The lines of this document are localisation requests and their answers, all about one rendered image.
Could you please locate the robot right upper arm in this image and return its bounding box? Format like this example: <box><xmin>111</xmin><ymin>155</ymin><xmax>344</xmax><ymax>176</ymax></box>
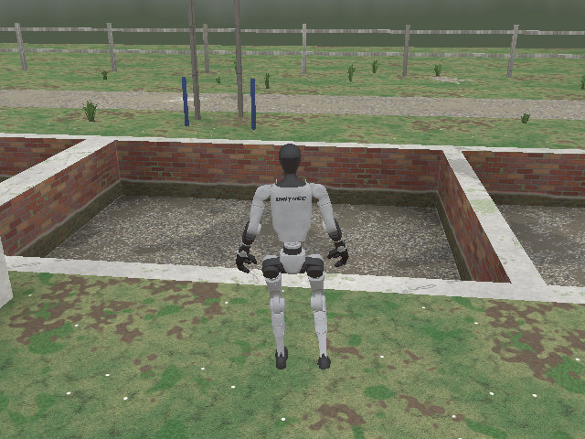
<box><xmin>310</xmin><ymin>183</ymin><xmax>337</xmax><ymax>233</ymax></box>

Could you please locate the robot left upper arm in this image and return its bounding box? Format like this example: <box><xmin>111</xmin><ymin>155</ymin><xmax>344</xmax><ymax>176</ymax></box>
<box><xmin>247</xmin><ymin>184</ymin><xmax>271</xmax><ymax>235</ymax></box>

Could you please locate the left robot shin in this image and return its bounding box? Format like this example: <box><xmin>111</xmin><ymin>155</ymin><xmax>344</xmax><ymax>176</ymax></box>
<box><xmin>270</xmin><ymin>298</ymin><xmax>285</xmax><ymax>357</ymax></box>

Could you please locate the left robot hand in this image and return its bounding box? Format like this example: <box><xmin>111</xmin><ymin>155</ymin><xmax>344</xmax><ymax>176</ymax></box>
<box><xmin>236</xmin><ymin>254</ymin><xmax>257</xmax><ymax>273</ymax></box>

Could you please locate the humanoid robot torso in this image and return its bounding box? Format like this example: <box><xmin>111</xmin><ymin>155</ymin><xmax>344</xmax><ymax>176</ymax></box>
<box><xmin>270</xmin><ymin>179</ymin><xmax>313</xmax><ymax>274</ymax></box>

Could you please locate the robot right forearm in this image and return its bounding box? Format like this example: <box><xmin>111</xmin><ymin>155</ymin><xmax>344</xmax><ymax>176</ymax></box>
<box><xmin>328</xmin><ymin>219</ymin><xmax>346</xmax><ymax>252</ymax></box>

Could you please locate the right robot hand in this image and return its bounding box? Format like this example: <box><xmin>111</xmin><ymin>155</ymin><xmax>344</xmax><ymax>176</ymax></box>
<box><xmin>327</xmin><ymin>249</ymin><xmax>349</xmax><ymax>267</ymax></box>

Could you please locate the robot left forearm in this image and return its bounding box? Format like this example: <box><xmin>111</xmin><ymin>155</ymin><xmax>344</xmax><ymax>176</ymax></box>
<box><xmin>238</xmin><ymin>221</ymin><xmax>256</xmax><ymax>257</ymax></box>

